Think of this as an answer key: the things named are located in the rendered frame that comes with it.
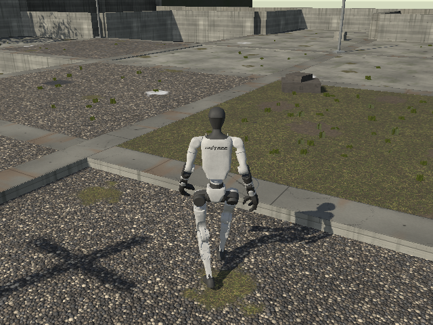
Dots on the robot right upper arm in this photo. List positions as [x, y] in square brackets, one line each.
[241, 155]

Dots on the right robot thigh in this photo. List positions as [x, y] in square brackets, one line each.
[231, 199]

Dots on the robot left upper arm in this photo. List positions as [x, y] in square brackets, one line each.
[192, 152]

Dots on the left robot forearm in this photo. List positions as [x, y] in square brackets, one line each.
[184, 177]

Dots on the robot right hand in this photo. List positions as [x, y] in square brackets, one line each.
[254, 201]

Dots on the right robot forearm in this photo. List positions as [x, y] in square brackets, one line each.
[249, 183]

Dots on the left robot foot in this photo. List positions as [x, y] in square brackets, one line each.
[209, 282]

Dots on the robot left hand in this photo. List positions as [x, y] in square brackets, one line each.
[188, 186]

